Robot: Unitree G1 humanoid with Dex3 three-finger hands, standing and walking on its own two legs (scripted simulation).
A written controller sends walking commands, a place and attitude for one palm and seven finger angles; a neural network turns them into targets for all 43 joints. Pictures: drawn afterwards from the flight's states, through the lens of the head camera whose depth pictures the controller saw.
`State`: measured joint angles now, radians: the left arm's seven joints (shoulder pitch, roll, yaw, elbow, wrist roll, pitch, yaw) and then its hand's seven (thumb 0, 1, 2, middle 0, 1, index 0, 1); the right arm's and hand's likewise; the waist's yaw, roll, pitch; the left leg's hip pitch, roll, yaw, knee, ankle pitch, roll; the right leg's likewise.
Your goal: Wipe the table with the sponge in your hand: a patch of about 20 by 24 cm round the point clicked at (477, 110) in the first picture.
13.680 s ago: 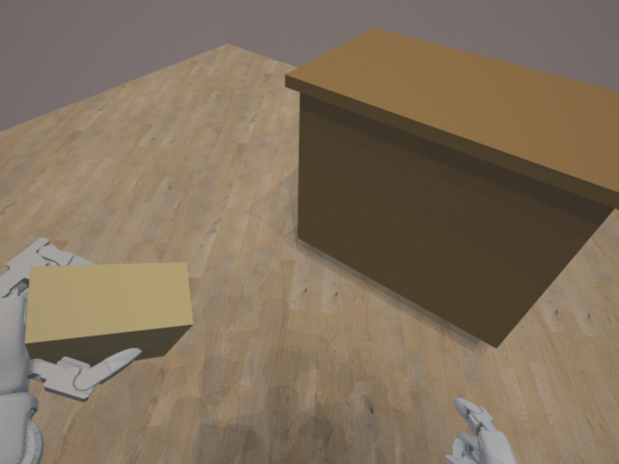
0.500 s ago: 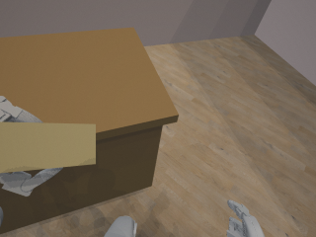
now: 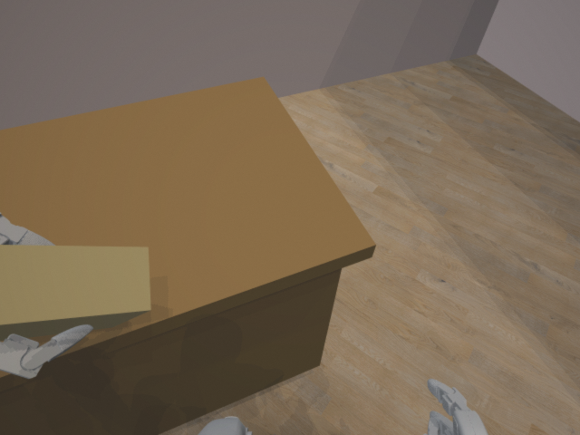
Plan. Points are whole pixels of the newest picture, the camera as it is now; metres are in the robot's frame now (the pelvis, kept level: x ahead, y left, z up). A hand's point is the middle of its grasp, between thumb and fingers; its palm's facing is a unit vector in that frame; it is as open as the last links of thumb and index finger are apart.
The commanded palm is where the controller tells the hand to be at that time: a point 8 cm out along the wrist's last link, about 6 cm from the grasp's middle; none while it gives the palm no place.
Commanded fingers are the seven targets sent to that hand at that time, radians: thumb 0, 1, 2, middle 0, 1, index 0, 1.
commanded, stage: come to a stop and stand still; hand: left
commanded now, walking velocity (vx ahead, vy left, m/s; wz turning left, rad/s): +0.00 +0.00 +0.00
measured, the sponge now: (86, 294) +0.22 +0.23 +0.15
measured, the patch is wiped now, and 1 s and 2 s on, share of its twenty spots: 0.00 0.00 0.00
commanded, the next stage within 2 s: look again from close up in 1.18 s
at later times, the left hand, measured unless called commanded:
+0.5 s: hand out of the picture +0.26 +0.36 +0.19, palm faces +0.55 -0.73 -0.41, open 10.2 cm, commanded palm +0.17 +0.32 +0.18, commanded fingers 0.00 0.10 1.30 -1.20 -1.60 -1.20 -1.60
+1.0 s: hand out of the picture +0.25 +0.34 +0.17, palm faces +0.41 -0.85 -0.34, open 10.2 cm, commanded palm +0.19 +0.37 +0.18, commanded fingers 0.00 0.10 1.30 -1.20 -1.60 -1.20 -1.60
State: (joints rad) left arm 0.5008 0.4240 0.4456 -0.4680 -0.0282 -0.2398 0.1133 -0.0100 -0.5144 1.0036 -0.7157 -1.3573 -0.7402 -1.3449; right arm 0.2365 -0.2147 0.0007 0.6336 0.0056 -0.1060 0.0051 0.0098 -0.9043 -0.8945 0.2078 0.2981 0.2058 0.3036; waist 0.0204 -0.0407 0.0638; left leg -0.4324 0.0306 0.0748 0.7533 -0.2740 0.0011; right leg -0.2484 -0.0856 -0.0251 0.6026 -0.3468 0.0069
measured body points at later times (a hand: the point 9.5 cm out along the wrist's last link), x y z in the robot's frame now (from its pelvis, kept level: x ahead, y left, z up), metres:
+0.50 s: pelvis +0.01 +0.04 +0.00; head +0.04 +0.06 +0.45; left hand +0.22 +0.39 +0.22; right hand +0.19 -0.17 -0.08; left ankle +0.03 +0.15 -0.73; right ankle +0.03 -0.06 -0.73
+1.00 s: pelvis +0.02 +0.09 +0.00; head +0.04 +0.11 +0.45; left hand +0.22 +0.38 +0.19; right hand +0.20 -0.13 -0.07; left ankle +0.03 +0.15 -0.73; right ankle +0.03 -0.06 -0.73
